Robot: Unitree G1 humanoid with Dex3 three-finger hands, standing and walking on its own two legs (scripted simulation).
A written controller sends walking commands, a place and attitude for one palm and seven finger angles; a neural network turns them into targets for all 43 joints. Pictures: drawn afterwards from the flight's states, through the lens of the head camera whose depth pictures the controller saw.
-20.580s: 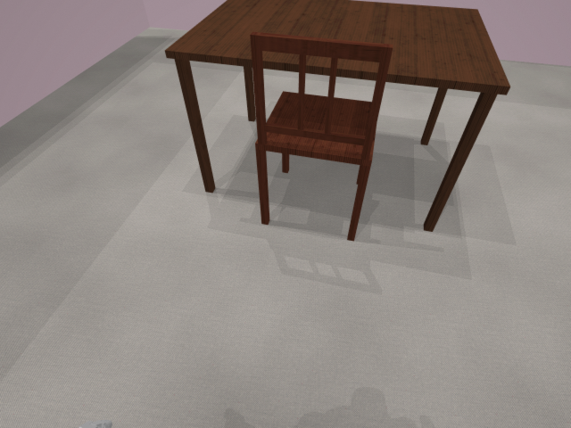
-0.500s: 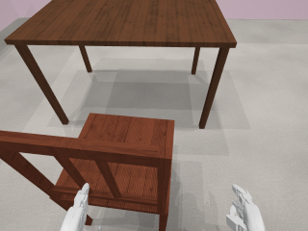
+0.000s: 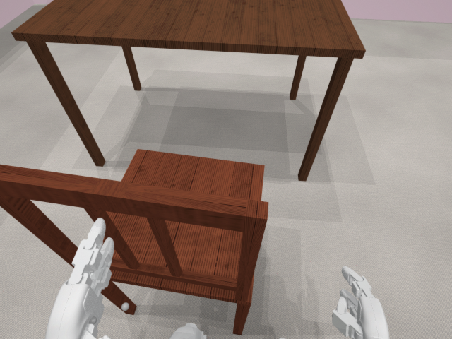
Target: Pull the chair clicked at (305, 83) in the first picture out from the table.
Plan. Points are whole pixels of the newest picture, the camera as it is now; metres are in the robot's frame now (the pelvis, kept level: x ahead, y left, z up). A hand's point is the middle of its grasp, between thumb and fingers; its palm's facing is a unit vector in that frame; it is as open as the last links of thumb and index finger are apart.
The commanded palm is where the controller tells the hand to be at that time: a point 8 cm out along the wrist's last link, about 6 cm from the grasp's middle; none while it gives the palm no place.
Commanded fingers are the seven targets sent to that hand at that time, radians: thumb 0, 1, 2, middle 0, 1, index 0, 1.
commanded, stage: draw the hand back to the body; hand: left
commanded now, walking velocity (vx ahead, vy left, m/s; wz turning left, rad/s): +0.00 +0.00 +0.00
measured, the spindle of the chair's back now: (116, 239) +0.29 +0.23 -0.01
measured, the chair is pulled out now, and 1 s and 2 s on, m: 0.58 0.58 0.58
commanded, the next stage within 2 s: step back with the hand held close in 1.32 s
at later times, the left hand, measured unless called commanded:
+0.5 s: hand (51, 281) +0.17 +0.22 +0.14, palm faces +0.27 -0.88 -0.39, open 15.5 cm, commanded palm +0.13 +0.27 +0.18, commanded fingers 0.00 0.14 0.53 -0.09 -0.14 -0.09 -0.14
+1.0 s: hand out of the picture +0.23 +0.26 +0.25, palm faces +0.49 -0.75 -0.45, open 8.7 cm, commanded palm +0.17 +0.30 +0.26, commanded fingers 0.00 0.90 0.90 -0.20 -0.30 -0.20 -0.30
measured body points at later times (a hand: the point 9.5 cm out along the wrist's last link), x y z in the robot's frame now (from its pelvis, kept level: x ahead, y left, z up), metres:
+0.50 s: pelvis +0.01 +0.01 +0.06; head +0.00 -0.01 +0.51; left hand +0.15 +0.27 +0.16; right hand +0.20 -0.21 -0.02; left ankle +0.01 +0.13 -0.66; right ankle -0.01 -0.13 -0.66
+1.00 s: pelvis +0.03 +0.00 +0.08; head +0.02 -0.04 +0.53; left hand +0.19 +0.30 +0.27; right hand +0.23 -0.23 -0.01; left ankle +0.02 +0.13 -0.66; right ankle -0.01 -0.13 -0.66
